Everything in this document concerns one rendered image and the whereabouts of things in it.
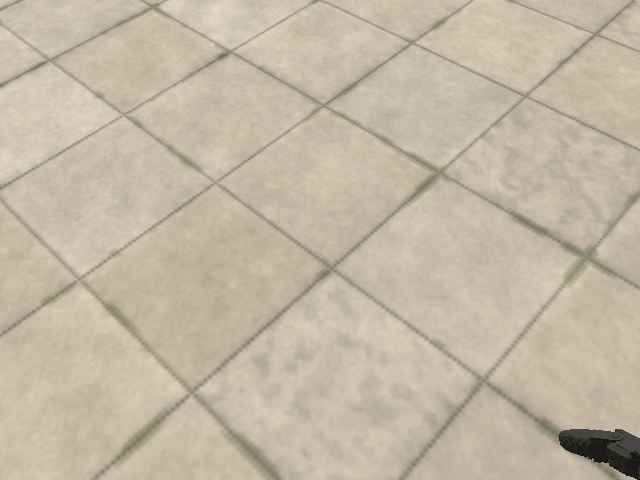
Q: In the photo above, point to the robot right hand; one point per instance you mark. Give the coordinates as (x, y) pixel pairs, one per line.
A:
(620, 449)

